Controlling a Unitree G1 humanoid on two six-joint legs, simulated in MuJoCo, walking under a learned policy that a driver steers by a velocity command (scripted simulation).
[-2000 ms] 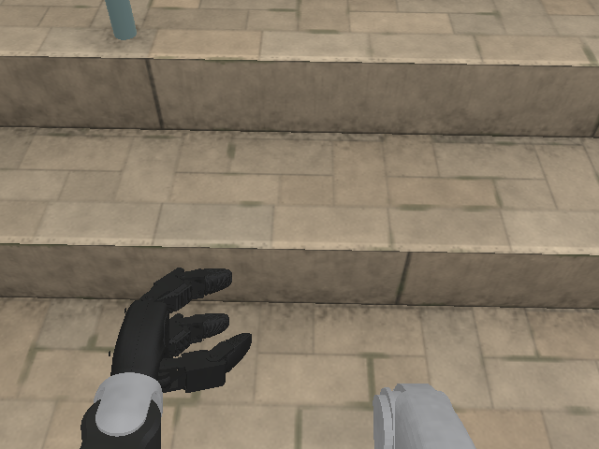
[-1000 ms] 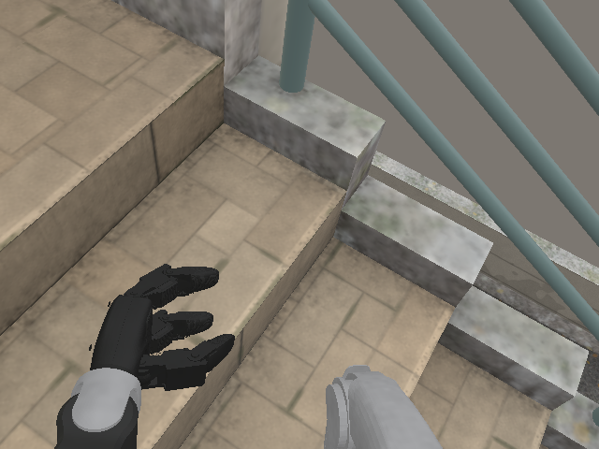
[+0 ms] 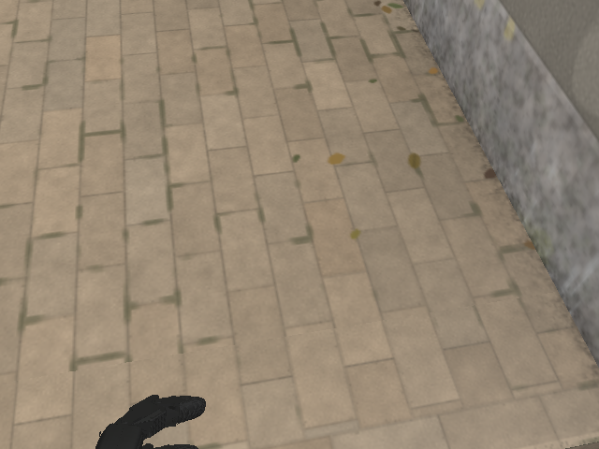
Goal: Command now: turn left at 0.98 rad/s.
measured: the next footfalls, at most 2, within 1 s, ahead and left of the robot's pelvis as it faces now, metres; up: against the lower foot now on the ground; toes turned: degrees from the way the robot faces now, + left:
right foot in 0.22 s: +0.16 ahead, -0.12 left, +0.00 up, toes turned +16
left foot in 0.62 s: +0.11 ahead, +0.09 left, +0.00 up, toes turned +29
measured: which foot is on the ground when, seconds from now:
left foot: down 0.00-0.22, up 0.24-0.60, down 0.62-1.00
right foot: up 0.00-0.20, down 0.22-0.62, up 0.64-1.00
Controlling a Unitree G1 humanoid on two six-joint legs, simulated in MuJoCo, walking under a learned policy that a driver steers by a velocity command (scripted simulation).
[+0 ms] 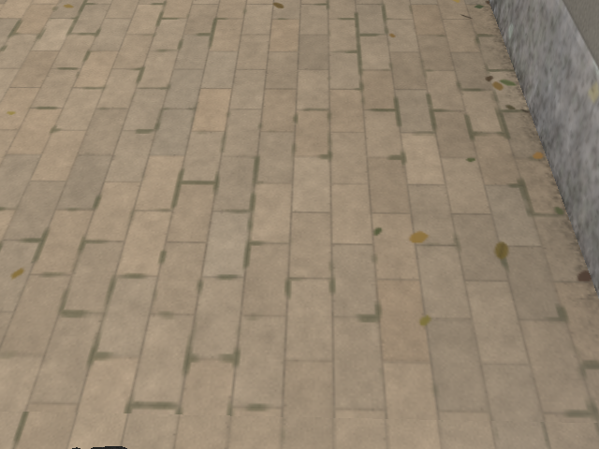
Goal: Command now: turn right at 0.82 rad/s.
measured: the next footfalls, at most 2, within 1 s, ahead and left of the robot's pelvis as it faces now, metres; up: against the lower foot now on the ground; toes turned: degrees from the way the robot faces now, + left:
right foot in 0.10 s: +0.02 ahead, -0.13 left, +0.00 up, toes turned -9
left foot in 0.56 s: +0.43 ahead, -0.08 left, +0.17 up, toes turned -6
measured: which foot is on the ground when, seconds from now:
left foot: down 0.00-0.08, up 0.10-0.54, down 0.56-1.00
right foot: up 0.00-0.08, down 0.10-0.56, up 0.58-1.00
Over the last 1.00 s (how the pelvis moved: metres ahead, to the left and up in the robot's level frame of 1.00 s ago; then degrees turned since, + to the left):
0.10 -0.05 0.04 11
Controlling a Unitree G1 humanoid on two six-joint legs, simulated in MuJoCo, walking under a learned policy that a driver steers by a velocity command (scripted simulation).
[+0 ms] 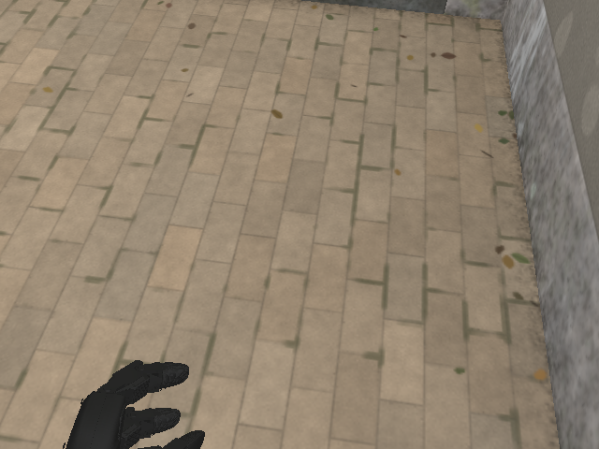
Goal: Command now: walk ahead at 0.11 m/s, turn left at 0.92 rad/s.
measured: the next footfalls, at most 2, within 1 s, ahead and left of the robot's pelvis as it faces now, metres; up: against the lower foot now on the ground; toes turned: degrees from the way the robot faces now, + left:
right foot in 0.02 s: +0.20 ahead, -0.10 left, +0.00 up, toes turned +6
left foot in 0.42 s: +0.07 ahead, +0.07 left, +0.00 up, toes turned +14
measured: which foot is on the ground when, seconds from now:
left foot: down 0.00-0.00, up 0.02-0.40, down 0.42-0.94, up 0.96-1.00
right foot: up 0.00-0.00, down 0.02-0.40, up 0.42-0.92, down 0.94-1.00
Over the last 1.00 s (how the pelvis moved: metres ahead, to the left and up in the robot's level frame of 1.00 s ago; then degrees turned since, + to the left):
0.53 -0.14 0.16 14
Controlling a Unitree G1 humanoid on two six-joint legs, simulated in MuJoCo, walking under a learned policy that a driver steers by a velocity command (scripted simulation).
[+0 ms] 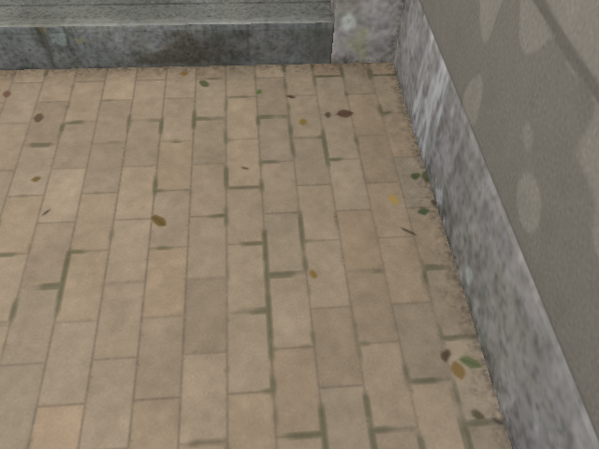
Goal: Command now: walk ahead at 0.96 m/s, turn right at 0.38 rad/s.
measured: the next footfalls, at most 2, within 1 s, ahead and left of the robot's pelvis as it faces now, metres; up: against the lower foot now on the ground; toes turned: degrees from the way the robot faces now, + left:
left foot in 0.40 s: +0.57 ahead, +0.07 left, +0.00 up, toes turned +12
right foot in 0.82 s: +1.07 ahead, +0.06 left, +0.00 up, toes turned +20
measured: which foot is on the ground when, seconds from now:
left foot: up 0.00-0.38, down 0.40-0.84, up 0.86-1.00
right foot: down 0.00-0.40, up 0.42-0.80, down 0.82-1.00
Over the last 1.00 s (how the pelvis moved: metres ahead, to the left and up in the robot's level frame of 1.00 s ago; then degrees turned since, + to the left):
0.39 -0.11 -0.04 -17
